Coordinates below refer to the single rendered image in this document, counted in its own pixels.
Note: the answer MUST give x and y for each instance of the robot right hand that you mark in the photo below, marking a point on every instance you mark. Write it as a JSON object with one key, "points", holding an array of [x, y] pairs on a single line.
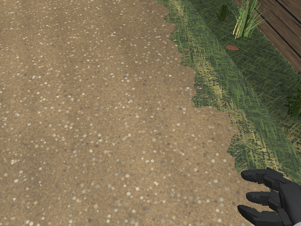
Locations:
{"points": [[286, 203]]}

